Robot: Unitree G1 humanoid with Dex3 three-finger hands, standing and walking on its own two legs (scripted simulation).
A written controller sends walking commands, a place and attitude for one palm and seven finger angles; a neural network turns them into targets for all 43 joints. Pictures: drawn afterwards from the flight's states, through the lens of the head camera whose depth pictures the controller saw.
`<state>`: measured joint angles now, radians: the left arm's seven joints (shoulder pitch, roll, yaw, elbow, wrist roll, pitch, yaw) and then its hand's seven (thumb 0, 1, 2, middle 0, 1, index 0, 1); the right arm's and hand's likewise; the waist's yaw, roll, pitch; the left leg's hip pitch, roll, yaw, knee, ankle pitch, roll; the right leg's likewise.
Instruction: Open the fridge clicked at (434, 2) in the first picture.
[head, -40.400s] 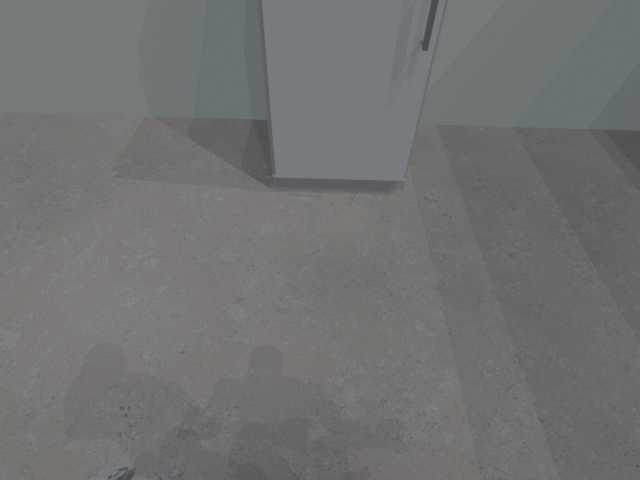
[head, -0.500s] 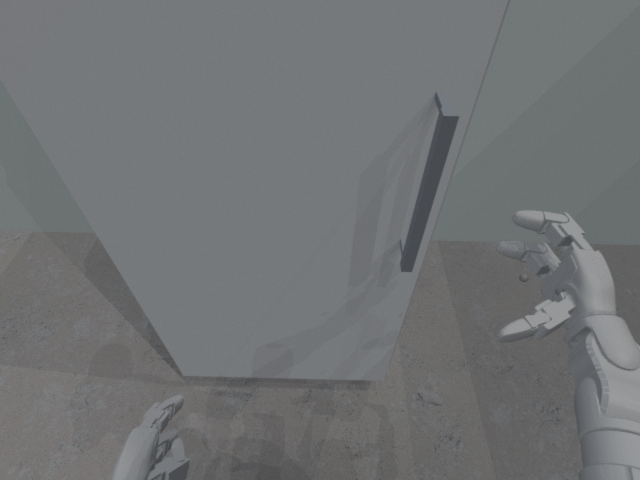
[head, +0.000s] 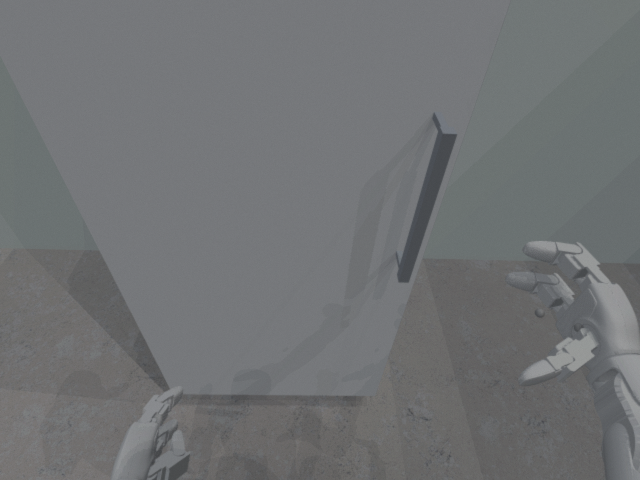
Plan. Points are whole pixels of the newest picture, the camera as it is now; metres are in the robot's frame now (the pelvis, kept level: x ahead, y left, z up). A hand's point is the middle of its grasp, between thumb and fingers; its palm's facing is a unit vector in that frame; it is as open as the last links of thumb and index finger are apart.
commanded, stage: draw the hand back to the body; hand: right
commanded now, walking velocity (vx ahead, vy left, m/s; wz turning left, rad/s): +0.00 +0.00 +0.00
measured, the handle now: (418, 208) +0.50 -0.12 +0.10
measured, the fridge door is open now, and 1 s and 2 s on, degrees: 0 0 0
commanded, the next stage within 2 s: step back with the hand held close in 1.32 s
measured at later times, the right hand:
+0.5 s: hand (601, 361) +0.23 -0.26 +0.14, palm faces +0.37 +0.89 -0.27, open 13.1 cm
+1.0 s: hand out of the picture +0.19 -0.29 +0.17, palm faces +0.46 +0.81 -0.37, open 8.3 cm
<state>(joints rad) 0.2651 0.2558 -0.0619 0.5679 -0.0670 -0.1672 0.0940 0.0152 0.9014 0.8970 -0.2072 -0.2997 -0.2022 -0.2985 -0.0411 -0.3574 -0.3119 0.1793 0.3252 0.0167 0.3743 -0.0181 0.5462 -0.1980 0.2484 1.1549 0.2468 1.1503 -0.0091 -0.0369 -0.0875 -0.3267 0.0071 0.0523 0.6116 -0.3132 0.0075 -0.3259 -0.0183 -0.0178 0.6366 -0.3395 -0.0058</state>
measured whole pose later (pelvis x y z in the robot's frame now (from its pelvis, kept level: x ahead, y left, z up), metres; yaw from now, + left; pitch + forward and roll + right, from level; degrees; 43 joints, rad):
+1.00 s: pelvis +0.01 -0.02 +0.02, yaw +0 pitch -4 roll +1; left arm 0.20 0.23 -0.04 0.65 0.01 -0.14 0.07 0.02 0.90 0.90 -0.21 -0.30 -0.20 -0.30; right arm 0.46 -0.33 -0.36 -0.38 0.08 -0.04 -0.07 0.00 -0.69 -0.80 0.21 0.43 0.21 0.42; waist -0.08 -0.05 -0.01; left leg -0.10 0.03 0.04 0.39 -0.22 -0.02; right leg -0.10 0.01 -0.03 0.43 -0.26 -0.03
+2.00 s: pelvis -0.05 -0.04 +0.01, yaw +1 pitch -1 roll +1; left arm 0.22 0.22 -0.01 0.54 -0.01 -0.03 0.09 0.01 0.90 0.90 -0.21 -0.30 -0.20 -0.30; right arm 0.50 -0.41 -0.43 -0.46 0.04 -0.19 -0.12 0.01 -0.89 -0.90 0.21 0.31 0.21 0.30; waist -0.01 0.02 0.02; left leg -0.32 0.04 0.01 0.51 -0.17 -0.05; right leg -0.32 0.02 -0.06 0.56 -0.23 -0.07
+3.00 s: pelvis -0.21 -0.07 +0.00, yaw +1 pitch +0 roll +4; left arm 0.20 0.17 -0.03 0.67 0.02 -0.12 0.07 0.01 0.90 0.90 -0.21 -0.30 -0.21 -0.30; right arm 0.38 -0.38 -0.37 -0.47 0.04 -0.28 -0.11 0.01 -0.89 -0.90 0.20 0.31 0.20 0.30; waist -0.02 0.04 -0.05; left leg -0.24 -0.03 -0.06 0.52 -0.28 -0.06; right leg -0.44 0.00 0.00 0.62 -0.21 0.00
